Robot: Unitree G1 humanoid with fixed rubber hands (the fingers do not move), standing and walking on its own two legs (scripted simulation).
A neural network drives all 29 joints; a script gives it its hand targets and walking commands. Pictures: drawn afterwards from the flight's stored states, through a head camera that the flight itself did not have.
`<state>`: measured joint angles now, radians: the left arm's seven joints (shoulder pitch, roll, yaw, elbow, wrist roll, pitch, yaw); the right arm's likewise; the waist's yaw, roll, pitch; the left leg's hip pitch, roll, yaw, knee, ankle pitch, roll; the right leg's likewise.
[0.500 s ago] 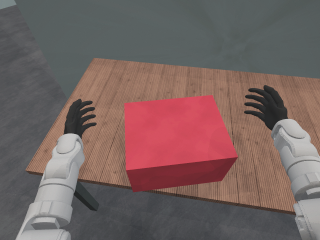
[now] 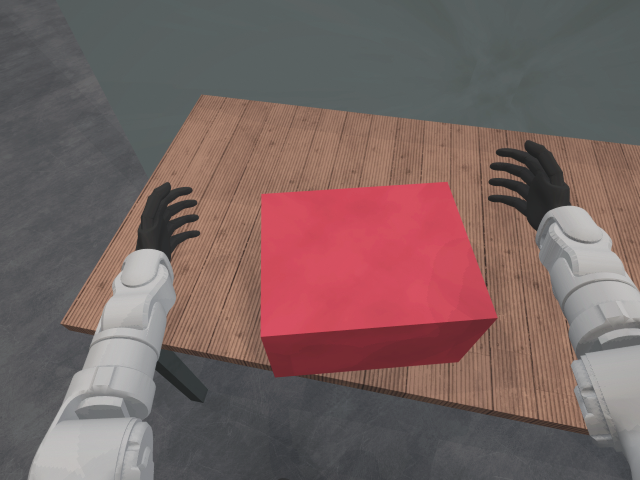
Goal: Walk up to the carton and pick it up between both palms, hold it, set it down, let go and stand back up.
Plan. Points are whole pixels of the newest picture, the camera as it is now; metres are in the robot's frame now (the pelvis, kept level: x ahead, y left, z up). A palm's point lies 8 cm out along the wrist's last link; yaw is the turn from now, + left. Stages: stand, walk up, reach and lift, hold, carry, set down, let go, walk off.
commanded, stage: reach and lift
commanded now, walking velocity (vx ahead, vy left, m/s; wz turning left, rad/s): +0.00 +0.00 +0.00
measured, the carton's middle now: (361, 279) +0.42 +0.03 -0.05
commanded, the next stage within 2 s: none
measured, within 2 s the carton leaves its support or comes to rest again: neither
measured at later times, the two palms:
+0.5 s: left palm (179, 281) +0.35 +0.28 -0.02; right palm (506, 248) +0.47 -0.16 +0.01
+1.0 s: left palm (208, 282) +0.36 +0.24 -0.02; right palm (493, 245) +0.47 -0.14 +0.02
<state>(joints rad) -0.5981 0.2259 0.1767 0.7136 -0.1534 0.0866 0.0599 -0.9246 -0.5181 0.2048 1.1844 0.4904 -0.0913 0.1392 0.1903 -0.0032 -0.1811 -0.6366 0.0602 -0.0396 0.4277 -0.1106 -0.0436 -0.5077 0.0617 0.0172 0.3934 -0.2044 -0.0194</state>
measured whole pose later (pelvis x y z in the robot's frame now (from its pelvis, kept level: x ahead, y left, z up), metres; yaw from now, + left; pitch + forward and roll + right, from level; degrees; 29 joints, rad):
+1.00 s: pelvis -0.01 +0.00 -0.03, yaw -1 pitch +28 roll -2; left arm -0.69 0.12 0.13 1.09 -0.16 -0.32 0.08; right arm -0.98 -0.38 0.21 1.39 0.42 -0.36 0.11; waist 0.20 -0.01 -0.28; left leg -0.98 0.06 -0.04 0.69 -0.20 -0.04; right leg -0.86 0.07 0.01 0.69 -0.31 -0.01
